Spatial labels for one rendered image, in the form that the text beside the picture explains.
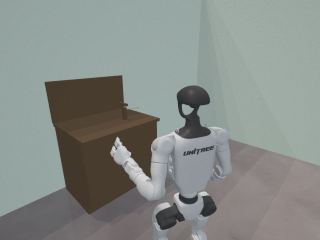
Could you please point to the counter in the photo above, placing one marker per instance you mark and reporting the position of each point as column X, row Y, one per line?
column 88, row 115

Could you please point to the humanoid robot torso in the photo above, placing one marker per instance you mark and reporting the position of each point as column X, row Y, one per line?
column 190, row 166

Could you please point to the robot left hand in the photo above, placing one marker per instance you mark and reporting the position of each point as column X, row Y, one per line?
column 121, row 153

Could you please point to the left robot forearm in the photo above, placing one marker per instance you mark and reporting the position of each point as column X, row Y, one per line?
column 137, row 175

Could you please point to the tap lever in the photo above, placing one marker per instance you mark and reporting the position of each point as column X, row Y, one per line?
column 135, row 107

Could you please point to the right robot forearm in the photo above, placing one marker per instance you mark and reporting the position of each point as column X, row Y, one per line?
column 215, row 177

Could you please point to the robot left upper arm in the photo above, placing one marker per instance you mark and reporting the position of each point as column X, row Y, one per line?
column 160, row 148

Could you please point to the robot right upper arm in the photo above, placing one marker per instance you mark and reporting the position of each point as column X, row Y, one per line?
column 223, row 168

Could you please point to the robot right thigh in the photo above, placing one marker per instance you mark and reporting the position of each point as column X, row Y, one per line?
column 198, row 224

